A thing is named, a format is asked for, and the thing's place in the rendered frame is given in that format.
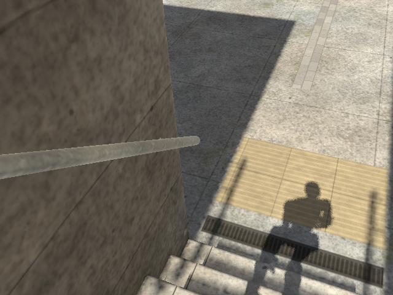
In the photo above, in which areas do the stairs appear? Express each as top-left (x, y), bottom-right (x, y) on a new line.
top-left (137, 238), bottom-right (361, 295)

